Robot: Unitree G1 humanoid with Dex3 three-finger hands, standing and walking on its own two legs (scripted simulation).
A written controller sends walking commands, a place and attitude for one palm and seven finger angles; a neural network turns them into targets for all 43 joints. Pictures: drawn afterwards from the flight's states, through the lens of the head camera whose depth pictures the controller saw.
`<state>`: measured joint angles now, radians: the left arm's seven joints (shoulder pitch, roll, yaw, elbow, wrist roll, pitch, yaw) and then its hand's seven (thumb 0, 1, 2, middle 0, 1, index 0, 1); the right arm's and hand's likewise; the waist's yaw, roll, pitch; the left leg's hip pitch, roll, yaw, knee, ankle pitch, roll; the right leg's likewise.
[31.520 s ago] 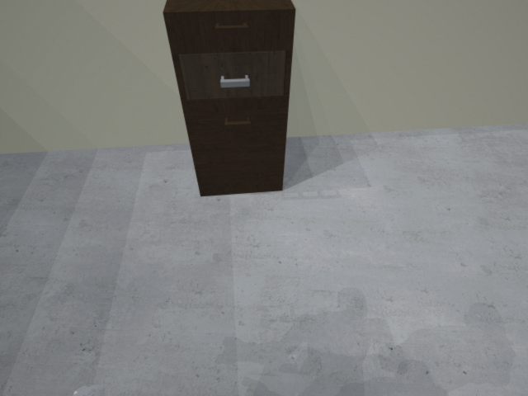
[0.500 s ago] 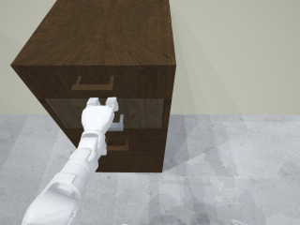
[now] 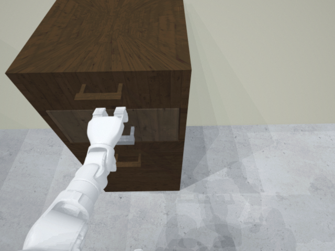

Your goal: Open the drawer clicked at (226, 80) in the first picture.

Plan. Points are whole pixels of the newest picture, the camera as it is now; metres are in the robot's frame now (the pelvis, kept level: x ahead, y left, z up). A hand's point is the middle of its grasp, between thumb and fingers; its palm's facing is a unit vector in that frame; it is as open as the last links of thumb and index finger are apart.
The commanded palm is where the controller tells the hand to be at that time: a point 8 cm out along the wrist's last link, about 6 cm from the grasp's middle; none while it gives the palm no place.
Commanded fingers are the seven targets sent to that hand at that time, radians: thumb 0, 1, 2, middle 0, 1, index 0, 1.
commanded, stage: re-aim the fingers above the handle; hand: left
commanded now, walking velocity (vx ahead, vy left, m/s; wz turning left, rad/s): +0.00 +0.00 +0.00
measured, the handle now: (117, 135) +0.47 +0.16 -0.07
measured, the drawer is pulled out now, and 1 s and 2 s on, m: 0.00 0.00 0.00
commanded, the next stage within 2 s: lower the fingers behind the handle in 1.48 s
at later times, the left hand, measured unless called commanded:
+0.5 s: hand (109, 139) +0.41 +0.16 -0.01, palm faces -0.01 -0.04 -1.00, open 13.9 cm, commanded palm +0.40 +0.17 +0.04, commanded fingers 0.00 -0.50 0.30 -0.30 -1.20 -0.30 -1.20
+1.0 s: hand (105, 138) +0.42 +0.18 -0.02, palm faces -0.02 -0.03 -1.00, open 13.7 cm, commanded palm +0.40 +0.17 +0.04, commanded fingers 0.00 -0.50 0.30 -0.30 -1.20 -0.30 -1.20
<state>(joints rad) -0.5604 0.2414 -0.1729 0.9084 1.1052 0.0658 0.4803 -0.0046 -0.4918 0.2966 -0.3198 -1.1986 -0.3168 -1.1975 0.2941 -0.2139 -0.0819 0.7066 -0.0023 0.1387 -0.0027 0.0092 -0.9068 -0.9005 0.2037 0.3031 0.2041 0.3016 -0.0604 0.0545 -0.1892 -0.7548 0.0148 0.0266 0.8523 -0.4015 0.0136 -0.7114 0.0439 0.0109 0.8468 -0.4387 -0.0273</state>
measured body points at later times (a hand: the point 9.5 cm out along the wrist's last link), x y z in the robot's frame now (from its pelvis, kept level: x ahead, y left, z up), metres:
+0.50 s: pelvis -0.01 +0.01 +0.00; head +0.06 +0.00 +0.44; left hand +0.41 +0.16 +0.04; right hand +0.07 -0.25 -0.14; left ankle +0.00 +0.11 -0.70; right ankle -0.03 -0.11 -0.70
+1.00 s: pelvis -0.01 +0.01 -0.01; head +0.07 +0.01 +0.44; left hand +0.42 +0.18 +0.04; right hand +0.04 -0.25 -0.14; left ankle +0.00 +0.11 -0.70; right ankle -0.03 -0.11 -0.70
